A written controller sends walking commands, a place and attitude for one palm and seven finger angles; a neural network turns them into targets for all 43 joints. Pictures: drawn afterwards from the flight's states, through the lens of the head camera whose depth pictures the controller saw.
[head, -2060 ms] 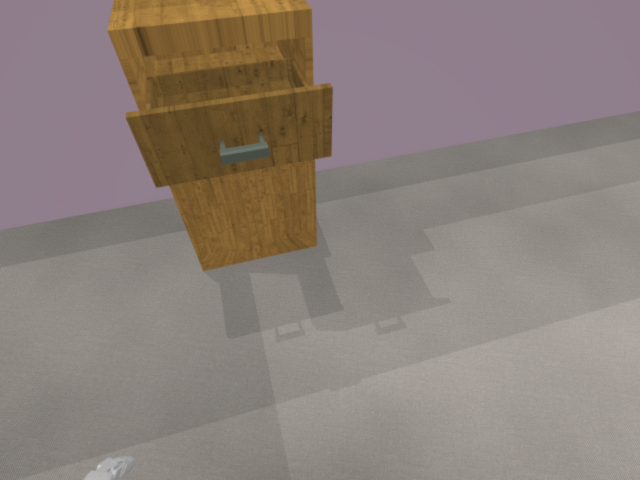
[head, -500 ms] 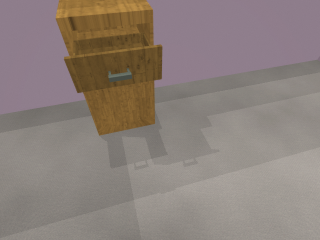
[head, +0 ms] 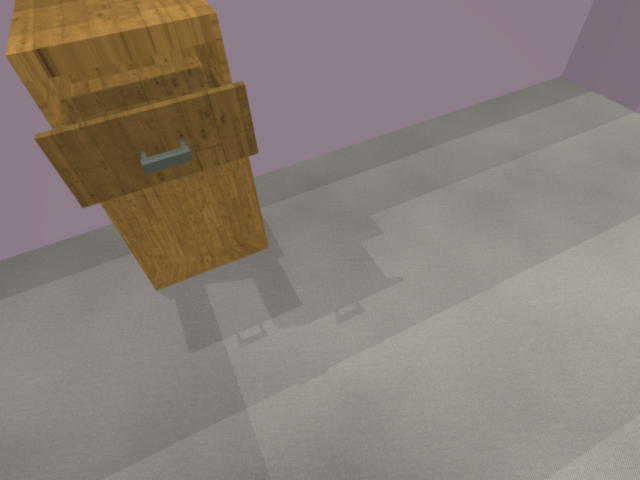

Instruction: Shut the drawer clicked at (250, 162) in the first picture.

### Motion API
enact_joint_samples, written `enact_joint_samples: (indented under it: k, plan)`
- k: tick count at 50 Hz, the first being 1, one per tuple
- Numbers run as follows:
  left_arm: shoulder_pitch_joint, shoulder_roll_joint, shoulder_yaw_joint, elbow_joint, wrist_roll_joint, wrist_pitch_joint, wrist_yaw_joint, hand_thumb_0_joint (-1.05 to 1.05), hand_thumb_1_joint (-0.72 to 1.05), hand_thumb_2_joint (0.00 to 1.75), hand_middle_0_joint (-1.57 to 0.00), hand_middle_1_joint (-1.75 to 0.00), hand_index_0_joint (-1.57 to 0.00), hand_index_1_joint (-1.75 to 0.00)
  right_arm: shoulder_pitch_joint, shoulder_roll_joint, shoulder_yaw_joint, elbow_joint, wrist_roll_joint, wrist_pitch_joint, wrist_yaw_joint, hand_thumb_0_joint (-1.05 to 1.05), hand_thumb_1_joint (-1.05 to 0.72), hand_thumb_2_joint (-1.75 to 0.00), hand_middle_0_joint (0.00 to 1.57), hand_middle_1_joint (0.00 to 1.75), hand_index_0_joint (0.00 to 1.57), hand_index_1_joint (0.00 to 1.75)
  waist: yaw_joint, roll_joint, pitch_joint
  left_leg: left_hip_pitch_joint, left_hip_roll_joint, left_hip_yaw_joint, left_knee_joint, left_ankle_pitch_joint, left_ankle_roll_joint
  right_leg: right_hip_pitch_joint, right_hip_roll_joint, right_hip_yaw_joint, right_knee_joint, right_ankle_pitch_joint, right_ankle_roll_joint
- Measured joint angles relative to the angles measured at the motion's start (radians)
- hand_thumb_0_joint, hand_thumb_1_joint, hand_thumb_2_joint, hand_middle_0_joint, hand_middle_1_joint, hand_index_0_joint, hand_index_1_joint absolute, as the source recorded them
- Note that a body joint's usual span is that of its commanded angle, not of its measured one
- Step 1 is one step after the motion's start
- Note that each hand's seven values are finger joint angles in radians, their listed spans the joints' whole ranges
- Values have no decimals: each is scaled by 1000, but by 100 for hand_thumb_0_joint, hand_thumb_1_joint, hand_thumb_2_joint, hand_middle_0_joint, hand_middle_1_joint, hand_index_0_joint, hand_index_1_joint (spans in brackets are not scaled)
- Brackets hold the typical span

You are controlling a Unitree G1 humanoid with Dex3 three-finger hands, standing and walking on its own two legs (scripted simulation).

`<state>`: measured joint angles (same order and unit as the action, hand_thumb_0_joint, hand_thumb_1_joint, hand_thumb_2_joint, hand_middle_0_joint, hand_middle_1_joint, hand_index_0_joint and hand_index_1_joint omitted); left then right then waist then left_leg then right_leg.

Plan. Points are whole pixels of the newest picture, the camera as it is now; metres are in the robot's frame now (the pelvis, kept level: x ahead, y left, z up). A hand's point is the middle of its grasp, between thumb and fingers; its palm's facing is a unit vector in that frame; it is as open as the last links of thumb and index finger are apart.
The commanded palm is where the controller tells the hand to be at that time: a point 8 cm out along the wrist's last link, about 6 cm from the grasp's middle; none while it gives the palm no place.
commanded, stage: walk to a spot facing it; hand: left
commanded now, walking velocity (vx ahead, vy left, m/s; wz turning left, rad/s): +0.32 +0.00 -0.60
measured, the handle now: (165, 154) +0.71 +0.42 -0.01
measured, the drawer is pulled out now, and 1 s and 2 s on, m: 0.26 0.26 0.26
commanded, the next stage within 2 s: none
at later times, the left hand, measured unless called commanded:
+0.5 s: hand out of the picture +0.10 +0.22 -0.16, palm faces -0.07 -0.98 -0.20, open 7.4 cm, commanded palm none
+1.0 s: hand (275, 288) +0.47 +0.15 -0.15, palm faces -0.53 -0.83 -0.19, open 7.4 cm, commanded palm none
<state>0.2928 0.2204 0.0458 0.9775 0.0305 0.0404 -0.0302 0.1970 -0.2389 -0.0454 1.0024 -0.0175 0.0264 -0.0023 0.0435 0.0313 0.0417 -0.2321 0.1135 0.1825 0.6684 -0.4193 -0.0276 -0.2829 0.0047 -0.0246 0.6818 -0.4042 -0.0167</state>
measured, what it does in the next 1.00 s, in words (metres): walks ahead, turning right: left foot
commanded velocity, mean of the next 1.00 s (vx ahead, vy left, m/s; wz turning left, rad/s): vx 0.15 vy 0.00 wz -0.57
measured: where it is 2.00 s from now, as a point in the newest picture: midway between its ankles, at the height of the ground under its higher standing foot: (323, 460)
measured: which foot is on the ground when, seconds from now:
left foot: up 0.00-0.50, down 0.52-1.00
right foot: down 0.00-0.52, up 0.54-1.00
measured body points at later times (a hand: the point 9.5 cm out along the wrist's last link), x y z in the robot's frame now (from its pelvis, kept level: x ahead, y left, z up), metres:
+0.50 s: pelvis +0.15 +0.03 +0.01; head +0.17 +0.04 +0.46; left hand +0.11 +0.27 -0.14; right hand +0.25 -0.22 -0.11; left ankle +0.24 +0.13 -0.71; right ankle +0.00 -0.08 -0.72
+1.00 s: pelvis +0.27 +0.05 +0.02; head +0.31 +0.04 +0.46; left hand +0.50 +0.19 -0.13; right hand +0.11 -0.14 -0.13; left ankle +0.25 +0.13 -0.72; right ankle +0.25 -0.09 -0.67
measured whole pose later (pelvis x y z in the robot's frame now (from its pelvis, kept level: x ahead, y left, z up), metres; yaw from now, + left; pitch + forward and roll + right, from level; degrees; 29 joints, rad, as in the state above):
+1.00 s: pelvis +0.27 +0.05 +0.02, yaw -32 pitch -1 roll +0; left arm 0.11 0.21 0.08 0.91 0.03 0.07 -0.03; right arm 0.37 -0.18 -0.04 1.00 -0.02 -0.03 -0.03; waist -0.04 -0.03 0.09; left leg -0.09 0.06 0.37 0.47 -0.37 0.05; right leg -0.53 -0.08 -0.08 0.93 -0.26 0.04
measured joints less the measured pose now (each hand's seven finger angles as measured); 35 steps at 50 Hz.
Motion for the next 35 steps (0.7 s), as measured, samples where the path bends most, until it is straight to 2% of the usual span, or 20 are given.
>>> enact_joint_samples:
  k: [1, 3, 5, 7, 11, 15, 19, 23, 25, 26, 27, 29, 31, 33, 35]
  plan:
    - [11, -7, 0, -2, 1, -15, 6, 1, 91, 90, -20, -30, -20, -29, 5, -3, -4, 2, -1, 7, 1, 0, -90, -90, 20, 30, 20, 30, 0, 13, -3, -48, 3, -38, 111, -66, -1, -6, 15, -8, 10, 13, -20]
    - [38, -24, -2, -2, -3, -39, 21, 1, 91, 90, -20, -30, -20, -29, 11, -5, -9, 8, -2, 17, 7, 0, -90, -90, 20, 30, 20, 29, 1, 23, 2, -138, -20, -109, 316, -69, 4, 19, 33, -18, -14, 25, -48]
    - [75, -37, -4, 5, -7, -55, 29, 1, 91, 90, -20, -30, -20, -29, 10, -3, -10, 7, -4, 12, 14, 1, -90, -90, 20, 30, 20, 29, 9, 15, 1, -206, -36, -126, 430, 2, 4, 61, 45, 0, -88, 57, -58]
    - [113, -50, -9, 18, -9, -64, 29, 1, 91, 90, -20, -30, -20, -29, 1, 0, -13, -5, -6, 0, 18, 1, -90, -90, 20, 30, 20, 29, 9, 3, -2, -258, -40, -129, 463, 78, -6, 102, 52, 28, -171, 96, -61]
    - [166, -72, -14, 44, -10, -77, 26, 1, 91, 90, -20, -30, -20, -29, -25, 6, -22, -38, -5, -17, 20, 1, -90, -90, 20, 30, 20, 29, 4, -8, -7, -330, -32, -146, 439, 179, -23, 161, 62, 82, -291, 145, -61]
    - [190, -81, -11, 58, -7, -86, 29, 1, 90, 90, -20, -30, -20, -30, -44, 14, -27, -54, -4, -22, 19, 0, -90, -90, 20, 30, 20, 29, 9, -9, -12, -364, -22, -164, 386, 220, -33, 207, 71, 120, -345, 147, -55]
    - [195, -79, -6, 61, -2, -93, 38, 1, 90, 90, -20, -30, -20, -30, -62, 25, -26, -60, -1, -21, 20, 1, -90, -90, 20, 30, 20, 29, 27, -11, -17, -355, -25, -162, 294, 207, -31, 250, 71, 154, -362, 117, -44]
    - [191, -67, 2, 59, 3, -90, 46, 1, 90, 90, -20, -30, -20, -30, -87, 47, -18, -79, 6, -31, 22, 1, -90, -90, 20, 30, 20, 29, 46, -25, -16, -291, -51, -149, 139, 159, -12, 283, 60, 196, -340, 58, -20]
    - [190, -56, 10, 59, 1, -86, 47, 1, 90, 90, -20, -30, -20, -30, -95, 61, -9, -96, 8, -50, 19, 1, -90, -90, 20, 30, 20, 29, 46, -40, -15, -220, -74, -138, 9, 166, 4, 281, 52, 221, -280, 2, -5]
    - [195, -52, 16, 58, -3, -85, 46, 1, 90, 90, -20, -30, -20, -30, -95, 64, -1, -108, 7, -65, 16, 1, -90, -90, 20, 30, 20, 29, 44, -40, -17, -169, -75, -134, -63, 188, 15, 260, 61, 233, -205, -38, -4]
    - [184, -44, 24, 63, -10, -79, 43, 1, 90, 90, -20, -30, -20, -30, -100, 73, 4, -114, 4, -81, 10, 0, -90, -90, 20, 30, 20, 29, 36, -51, -10, -162, -77, -120, -49, 182, 31, 209, 62, 225, -65, -72, -8]
    - [143, -21, 36, 68, -16, -61, 40, 1, 91, 90, -20, -30, -20, -29, -93, 91, 18, -122, 3, -93, 4, 0, -90, -90, 20, 30, 20, 29, 31, -77, 9, -142, -74, -73, 5, 130, 62, 79, 56, 180, 262, -107, -11]
    - [98, 2, 48, 60, -11, -49, 37, 1, 91, 90, -20, -30, -20, -29, -61, 104, 27, -117, 1, -98, -4, 0, -90, -90, 20, 30, 20, 29, 23, -92, 13, -92, -68, -38, -20, 111, 75, -42, 36, 112, 483, -65, -2]
    - [45, 22, 58, 36, -6, -38, 27, 1, 91, 90, -19, -30, -20, -29, -18, 110, 30, -101, 1, -99, -14, 0, -90, -90, 20, 30, 20, 29, 14, -95, 15, -40, -66, -17, -77, 123, 76, -137, 8, 52, 578, -4, 10]
    - [-1, 33, 63, 3, -5, -29, 20, 1, 91, 90, -19, -30, -20, -29, 22, 108, 22, -77, 6, -98, -26, 0, -91, -90, 20, 30, 20, 29, 10, -92, 12, 4, -67, 6, -134, 134, 83, -214, -15, 22, 601, 47, 23]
